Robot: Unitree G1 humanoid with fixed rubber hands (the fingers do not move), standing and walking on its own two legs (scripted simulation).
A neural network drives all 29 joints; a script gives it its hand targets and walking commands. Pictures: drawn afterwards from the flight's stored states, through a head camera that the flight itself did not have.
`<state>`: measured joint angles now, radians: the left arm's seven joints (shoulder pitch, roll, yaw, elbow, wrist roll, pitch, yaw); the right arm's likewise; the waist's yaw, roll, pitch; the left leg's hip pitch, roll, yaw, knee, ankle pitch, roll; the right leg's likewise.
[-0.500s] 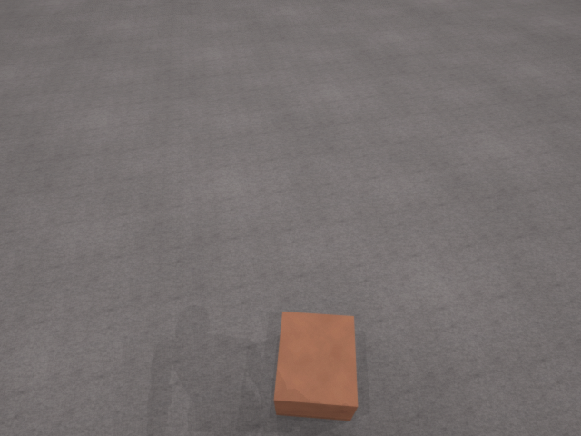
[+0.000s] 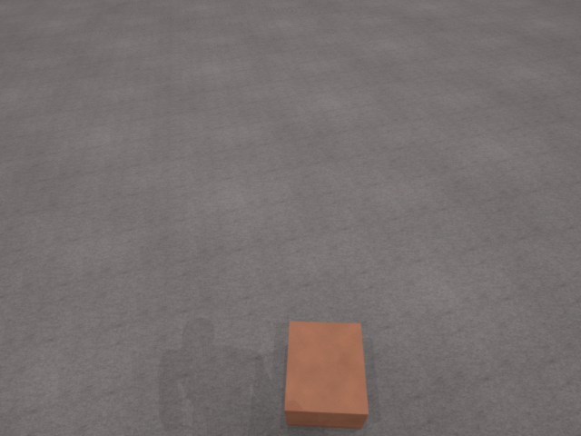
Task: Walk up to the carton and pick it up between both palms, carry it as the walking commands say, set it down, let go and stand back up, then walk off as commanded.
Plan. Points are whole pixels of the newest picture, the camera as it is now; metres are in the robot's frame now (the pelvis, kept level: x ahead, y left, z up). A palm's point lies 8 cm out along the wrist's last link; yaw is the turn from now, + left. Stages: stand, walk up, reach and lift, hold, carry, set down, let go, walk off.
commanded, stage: stand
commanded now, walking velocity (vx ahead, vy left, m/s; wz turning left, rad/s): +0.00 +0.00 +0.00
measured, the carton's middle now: (324, 373) +0.44 -0.05 -0.69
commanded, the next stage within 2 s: reach and lift in 0.02 s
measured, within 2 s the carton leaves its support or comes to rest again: neither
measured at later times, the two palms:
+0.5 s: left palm out of the picture +0.14 +0.21 -0.16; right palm out of the picture +0.13 -0.24 -0.15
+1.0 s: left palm (204, 388) +0.25 +0.19 -0.18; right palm (456, 395) +0.23 -0.24 -0.18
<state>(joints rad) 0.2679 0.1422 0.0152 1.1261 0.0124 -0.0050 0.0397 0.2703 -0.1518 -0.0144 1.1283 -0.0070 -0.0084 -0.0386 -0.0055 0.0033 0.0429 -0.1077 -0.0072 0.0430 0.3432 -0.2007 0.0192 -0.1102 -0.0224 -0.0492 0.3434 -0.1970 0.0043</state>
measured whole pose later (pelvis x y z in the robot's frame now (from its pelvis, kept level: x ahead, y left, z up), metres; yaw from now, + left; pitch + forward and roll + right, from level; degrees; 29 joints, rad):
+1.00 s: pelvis -0.09 -0.01 -0.09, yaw +0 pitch +17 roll +1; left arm -0.49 0.21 0.12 0.66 -0.01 0.46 -0.01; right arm -0.46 -0.22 -0.15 0.63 0.03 0.44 0.01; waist -0.02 -0.01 0.09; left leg -0.99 0.02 0.05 1.06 -0.37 0.02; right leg -1.00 -0.02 -0.03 1.07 -0.36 -0.02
